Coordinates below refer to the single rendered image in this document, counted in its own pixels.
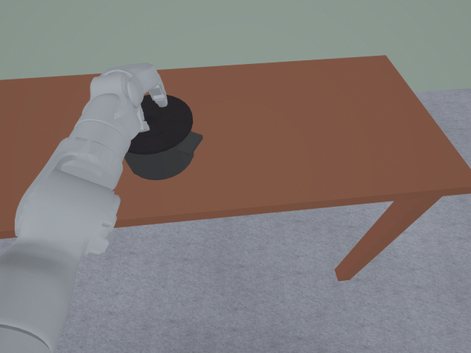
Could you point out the table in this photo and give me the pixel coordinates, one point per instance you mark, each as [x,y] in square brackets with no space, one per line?
[277,137]

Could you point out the left robot forearm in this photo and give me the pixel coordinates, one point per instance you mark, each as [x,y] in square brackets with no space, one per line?
[100,139]

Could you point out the knob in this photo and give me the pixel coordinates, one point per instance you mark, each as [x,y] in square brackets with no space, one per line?
[151,111]

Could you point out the robot left upper arm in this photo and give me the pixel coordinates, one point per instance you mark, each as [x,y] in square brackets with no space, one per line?
[70,217]

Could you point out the pot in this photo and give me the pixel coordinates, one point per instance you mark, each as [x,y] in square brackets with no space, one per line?
[165,164]

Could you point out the left robot hand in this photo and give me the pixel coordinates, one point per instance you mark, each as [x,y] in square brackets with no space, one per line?
[152,83]

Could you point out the lid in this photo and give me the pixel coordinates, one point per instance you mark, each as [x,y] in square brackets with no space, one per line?
[173,127]

